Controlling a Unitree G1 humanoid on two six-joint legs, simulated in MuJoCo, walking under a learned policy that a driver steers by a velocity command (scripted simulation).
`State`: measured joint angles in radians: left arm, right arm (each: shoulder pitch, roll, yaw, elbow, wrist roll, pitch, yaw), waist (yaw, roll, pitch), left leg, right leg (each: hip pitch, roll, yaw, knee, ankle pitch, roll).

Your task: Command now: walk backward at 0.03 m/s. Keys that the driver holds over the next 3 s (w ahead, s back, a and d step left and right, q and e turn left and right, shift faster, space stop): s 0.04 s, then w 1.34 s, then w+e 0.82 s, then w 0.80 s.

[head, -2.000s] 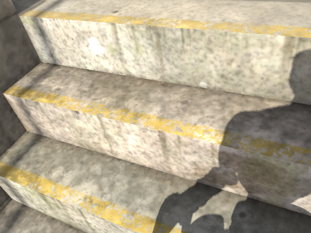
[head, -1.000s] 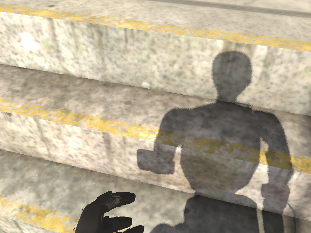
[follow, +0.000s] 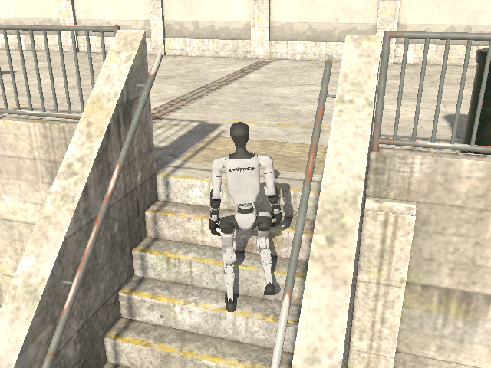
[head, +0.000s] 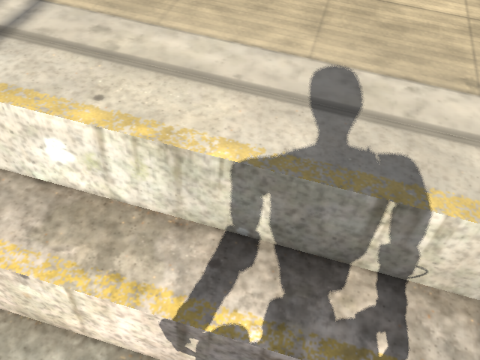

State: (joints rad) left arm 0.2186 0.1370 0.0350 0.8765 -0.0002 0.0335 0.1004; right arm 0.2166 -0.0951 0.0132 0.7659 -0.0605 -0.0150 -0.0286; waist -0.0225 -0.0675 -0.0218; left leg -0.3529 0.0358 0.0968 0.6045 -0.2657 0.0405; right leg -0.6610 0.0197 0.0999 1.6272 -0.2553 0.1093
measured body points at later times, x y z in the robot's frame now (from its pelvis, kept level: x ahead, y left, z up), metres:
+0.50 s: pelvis +0.07 +0.03 +0.01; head +0.08 +0.04 +0.46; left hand -0.03 +0.28 -0.13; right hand +0.25 -0.16 -0.08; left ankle +0.07 +0.15 -0.62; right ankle -0.05 -0.13 -0.73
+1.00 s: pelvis +0.15 +0.11 +0.06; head +0.18 +0.16 +0.50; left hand +0.49 +0.16 +0.08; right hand -0.05 -0.07 -0.05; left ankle +0.06 +0.17 -0.71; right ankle +0.16 +0.01 -0.52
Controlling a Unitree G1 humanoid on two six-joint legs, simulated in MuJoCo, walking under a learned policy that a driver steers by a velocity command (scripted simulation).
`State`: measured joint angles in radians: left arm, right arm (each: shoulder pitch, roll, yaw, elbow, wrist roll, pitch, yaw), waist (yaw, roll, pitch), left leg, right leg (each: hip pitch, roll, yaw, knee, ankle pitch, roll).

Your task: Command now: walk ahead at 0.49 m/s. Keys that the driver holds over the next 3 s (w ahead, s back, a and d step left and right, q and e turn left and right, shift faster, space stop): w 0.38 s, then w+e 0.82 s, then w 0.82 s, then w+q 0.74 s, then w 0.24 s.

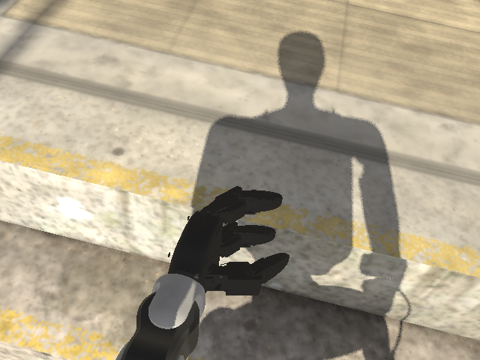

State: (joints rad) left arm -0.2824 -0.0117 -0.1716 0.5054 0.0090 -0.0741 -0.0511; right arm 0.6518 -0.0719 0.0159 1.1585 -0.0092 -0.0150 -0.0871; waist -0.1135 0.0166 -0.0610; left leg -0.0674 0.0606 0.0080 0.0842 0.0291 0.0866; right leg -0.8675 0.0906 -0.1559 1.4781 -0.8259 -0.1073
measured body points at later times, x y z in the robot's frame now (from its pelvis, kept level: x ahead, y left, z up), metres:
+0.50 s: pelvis +0.12 +0.11 +0.12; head +0.10 +0.13 +0.57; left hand +0.24 +0.34 -0.01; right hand +0.21 -0.12 +0.00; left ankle +0.18 +0.20 -0.57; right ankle +0.04 -0.08 -0.39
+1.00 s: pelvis +0.28 +0.07 +0.22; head +0.29 +0.09 +0.67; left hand +0.58 +0.12 +0.17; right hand +0.14 -0.13 +0.08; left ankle +0.20 +0.21 -0.53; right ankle +0.34 -0.02 -0.35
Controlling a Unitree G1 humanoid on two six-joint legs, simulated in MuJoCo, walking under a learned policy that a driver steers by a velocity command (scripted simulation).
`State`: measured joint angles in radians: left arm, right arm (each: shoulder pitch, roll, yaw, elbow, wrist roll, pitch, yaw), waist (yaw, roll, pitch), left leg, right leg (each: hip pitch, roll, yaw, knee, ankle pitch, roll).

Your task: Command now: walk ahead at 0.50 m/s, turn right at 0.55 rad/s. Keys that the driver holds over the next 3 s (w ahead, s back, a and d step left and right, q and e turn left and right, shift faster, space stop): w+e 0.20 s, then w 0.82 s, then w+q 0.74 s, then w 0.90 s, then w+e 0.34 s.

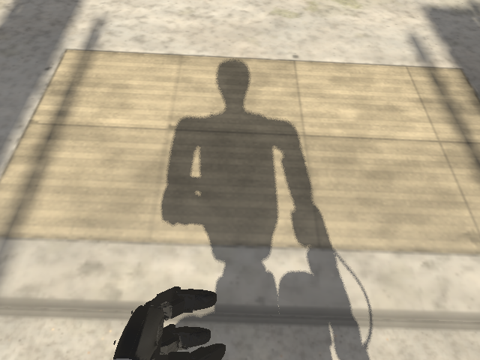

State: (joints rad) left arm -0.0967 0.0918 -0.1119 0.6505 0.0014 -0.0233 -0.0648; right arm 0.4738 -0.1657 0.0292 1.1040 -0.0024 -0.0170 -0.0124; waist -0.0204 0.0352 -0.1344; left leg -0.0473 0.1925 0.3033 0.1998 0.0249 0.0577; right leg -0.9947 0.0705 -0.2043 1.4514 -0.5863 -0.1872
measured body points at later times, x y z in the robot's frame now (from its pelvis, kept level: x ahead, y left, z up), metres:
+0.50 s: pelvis +0.18 +0.01 +0.19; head +0.21 -0.05 +0.64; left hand +0.11 +0.19 +0.06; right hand +0.43 -0.11 +0.11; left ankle +0.36 +0.09 -0.27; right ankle +0.08 -0.06 -0.57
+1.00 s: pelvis +0.43 -0.03 +0.38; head +0.41 -0.02 +0.83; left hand +0.68 +0.09 +0.30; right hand +0.34 -0.19 +0.23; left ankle +0.36 +0.09 -0.36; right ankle +0.56 -0.21 -0.26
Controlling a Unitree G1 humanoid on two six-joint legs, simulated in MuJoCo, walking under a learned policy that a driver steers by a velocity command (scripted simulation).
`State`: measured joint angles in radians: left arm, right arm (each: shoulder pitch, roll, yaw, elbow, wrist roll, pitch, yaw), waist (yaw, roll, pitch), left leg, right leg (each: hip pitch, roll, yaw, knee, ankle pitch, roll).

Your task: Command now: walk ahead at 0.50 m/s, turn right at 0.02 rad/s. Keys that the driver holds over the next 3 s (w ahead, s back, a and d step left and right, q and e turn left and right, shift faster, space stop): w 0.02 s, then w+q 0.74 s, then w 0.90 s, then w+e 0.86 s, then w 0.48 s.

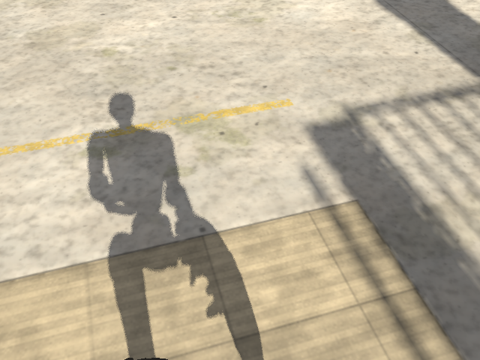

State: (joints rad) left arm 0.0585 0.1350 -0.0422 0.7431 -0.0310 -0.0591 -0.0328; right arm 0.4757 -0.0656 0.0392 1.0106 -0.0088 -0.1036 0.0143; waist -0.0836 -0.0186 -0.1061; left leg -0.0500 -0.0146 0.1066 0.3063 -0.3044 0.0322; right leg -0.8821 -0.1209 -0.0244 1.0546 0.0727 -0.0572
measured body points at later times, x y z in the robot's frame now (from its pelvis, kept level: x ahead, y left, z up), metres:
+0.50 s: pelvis +0.27 -0.04 +0.00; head +0.28 -0.04 +0.45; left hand +0.23 +0.21 -0.14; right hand +0.51 -0.23 -0.09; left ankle +0.38 +0.15 -0.65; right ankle +0.21 -0.15 -0.74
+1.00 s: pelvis +0.53 +0.09 +0.00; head +0.55 +0.11 +0.45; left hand +0.60 +0.39 -0.09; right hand +0.72 -0.12 -0.11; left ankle +0.47 +0.14 -0.74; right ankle +0.74 -0.03 -0.67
